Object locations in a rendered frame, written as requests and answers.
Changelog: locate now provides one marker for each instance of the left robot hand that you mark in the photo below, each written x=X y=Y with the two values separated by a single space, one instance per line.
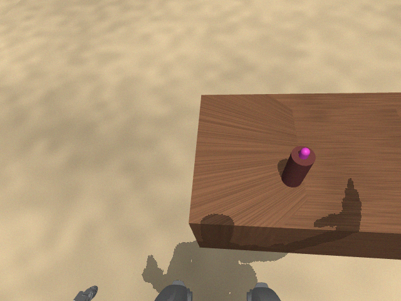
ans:
x=87 y=295

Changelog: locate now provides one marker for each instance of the bottle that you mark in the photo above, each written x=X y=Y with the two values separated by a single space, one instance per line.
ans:
x=299 y=163

